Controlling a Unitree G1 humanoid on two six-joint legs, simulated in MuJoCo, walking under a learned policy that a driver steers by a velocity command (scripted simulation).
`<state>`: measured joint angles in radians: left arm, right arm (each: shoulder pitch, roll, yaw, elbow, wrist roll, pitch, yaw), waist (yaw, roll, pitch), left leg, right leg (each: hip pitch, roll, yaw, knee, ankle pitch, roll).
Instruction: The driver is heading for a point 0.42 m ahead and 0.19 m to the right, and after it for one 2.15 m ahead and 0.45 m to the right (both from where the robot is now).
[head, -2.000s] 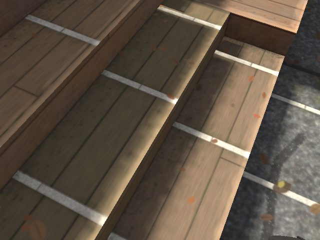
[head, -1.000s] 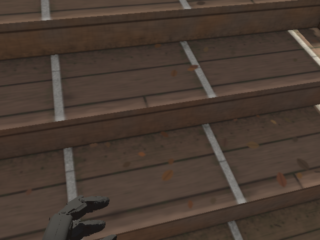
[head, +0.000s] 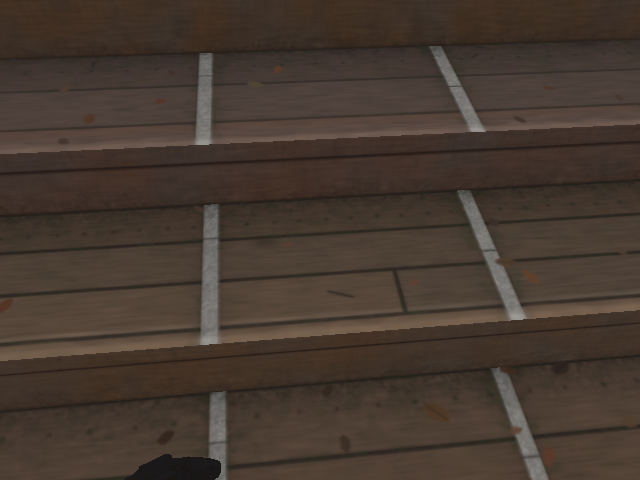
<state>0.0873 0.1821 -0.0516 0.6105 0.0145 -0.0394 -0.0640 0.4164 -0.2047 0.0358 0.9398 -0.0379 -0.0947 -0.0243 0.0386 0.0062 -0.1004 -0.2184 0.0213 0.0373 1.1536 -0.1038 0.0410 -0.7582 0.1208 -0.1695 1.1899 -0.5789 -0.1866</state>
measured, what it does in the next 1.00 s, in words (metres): climbs, turning right: left foot 0.15 m higher, then right foot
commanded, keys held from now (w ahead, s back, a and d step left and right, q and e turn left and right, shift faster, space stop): w+e+shift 0.58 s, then w+q+shift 0.04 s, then q+shift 0.38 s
